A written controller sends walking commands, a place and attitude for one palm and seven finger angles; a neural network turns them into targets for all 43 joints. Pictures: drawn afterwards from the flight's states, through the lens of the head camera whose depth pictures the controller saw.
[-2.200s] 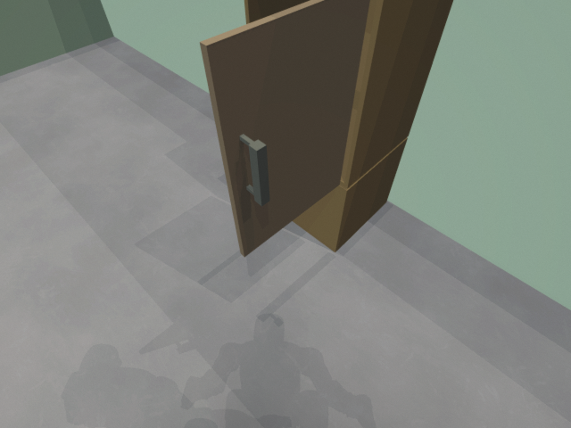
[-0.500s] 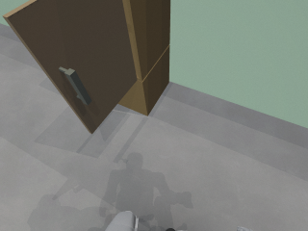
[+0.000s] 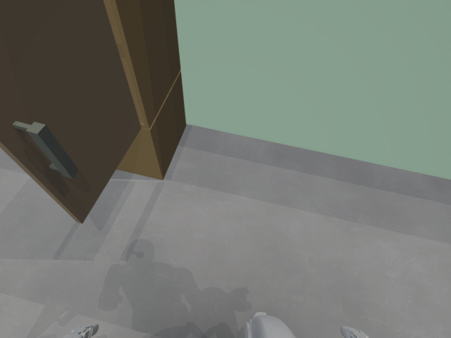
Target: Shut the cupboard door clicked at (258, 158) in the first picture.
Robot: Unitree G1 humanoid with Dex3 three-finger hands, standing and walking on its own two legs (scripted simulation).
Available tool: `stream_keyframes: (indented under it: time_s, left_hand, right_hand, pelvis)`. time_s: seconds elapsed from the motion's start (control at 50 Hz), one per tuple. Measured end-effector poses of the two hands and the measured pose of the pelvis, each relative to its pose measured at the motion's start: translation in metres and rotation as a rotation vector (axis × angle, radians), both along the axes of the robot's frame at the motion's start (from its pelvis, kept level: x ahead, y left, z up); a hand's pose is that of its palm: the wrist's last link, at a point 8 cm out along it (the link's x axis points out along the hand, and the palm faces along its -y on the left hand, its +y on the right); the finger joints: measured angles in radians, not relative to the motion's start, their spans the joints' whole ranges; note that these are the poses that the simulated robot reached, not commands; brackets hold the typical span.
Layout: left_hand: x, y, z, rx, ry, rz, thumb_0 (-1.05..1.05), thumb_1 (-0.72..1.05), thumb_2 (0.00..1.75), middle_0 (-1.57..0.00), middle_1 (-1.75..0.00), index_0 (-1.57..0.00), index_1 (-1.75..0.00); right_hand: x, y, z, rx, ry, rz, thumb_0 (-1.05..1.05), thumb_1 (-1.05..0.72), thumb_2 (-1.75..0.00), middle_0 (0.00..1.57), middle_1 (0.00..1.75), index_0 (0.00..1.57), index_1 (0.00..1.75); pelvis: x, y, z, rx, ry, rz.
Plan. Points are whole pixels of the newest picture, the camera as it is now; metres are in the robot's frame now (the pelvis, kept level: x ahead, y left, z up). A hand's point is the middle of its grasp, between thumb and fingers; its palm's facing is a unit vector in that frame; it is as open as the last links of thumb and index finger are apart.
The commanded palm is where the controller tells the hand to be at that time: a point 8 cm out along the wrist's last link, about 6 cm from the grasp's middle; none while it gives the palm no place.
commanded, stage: walk around to get in front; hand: left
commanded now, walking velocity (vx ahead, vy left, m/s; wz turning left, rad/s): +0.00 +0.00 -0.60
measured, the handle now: (47, 150) +0.44 +0.43 -0.02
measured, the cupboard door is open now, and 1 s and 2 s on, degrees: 87 87 87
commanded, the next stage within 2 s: none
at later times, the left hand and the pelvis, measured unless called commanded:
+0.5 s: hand (171, 303) +0.19 +0.13 -0.18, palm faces -0.35 -0.91 -0.20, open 7.4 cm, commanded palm none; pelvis +0.02 -0.02 -0.02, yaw -20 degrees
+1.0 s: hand (212, 297) +0.21 +0.04 -0.16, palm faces -0.60 -0.75 -0.27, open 7.4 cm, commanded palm none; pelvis +0.01 -0.07 -0.01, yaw -39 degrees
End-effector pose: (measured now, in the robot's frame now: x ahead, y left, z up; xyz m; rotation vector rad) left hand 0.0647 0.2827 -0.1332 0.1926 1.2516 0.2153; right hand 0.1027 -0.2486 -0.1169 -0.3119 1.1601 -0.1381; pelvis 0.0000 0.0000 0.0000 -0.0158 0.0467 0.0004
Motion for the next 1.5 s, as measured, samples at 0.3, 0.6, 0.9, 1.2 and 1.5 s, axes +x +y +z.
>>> stream_keyframes:
  time_s: [0.3, 0.6, 0.9, 1.2, 1.5]
  left_hand:
    - [0.111, -0.082, -0.002, 0.018, -0.075, -0.338, 0.00, 0.91, 0.89, -0.20, -0.30, -0.19, -0.30]
    - [0.153, -0.113, -0.013, -0.087, -0.041, -0.485, 0.00, 0.91, 0.89, -0.20, -0.30, -0.20, -0.30]
    - [0.176, -0.188, 0.004, 0.005, -0.069, -0.699, 0.00, 0.91, 0.89, -0.20, -0.30, -0.19, -0.30]
    - [0.183, -0.206, -0.020, -0.050, 0.044, -0.801, 0.00, 0.91, 0.89, -0.20, -0.30, -0.20, -0.30]
    - [0.219, -0.306, 0.000, -0.026, -0.062, -1.074, 0.00, 0.91, 0.89, -0.20, -0.30, -0.19, -0.30]
  right_hand:
    - [-0.113, -0.061, -0.032, 0.018, 0.140, -0.363, 0.01, -0.90, -0.90, 0.20, 0.30, 0.20, 0.30]
    - [-0.133, -0.016, -0.009, 0.035, 0.058, -0.494, 0.00, -0.90, -0.90, 0.20, 0.30, 0.21, 0.30]
    - [-0.212, -0.049, -0.039, 0.099, 0.127, -0.756, 0.01, -0.90, -0.90, 0.20, 0.30, 0.21, 0.30]
    - [-0.179, -0.063, -0.008, -0.006, -0.071, -0.842, 0.01, -0.90, -0.90, 0.20, 0.30, 0.20, 0.30]
    - [-0.288, -0.017, -0.033, 0.103, 0.061, -1.080, 0.01, -0.90, -0.90, 0.20, 0.30, 0.21, 0.30]
  pelvis:
    - [0.009, -0.031, -0.016, 0.007, -0.043, -0.230]
    - [0.023, -0.020, -0.007, -0.008, -0.022, -0.417]
    - [0.011, -0.061, -0.014, 0.007, -0.039, -0.615]
    - [0.027, -0.058, -0.012, 0.002, -0.011, -0.795]
    - [0.003, -0.090, -0.017, 0.005, -0.025, -0.986]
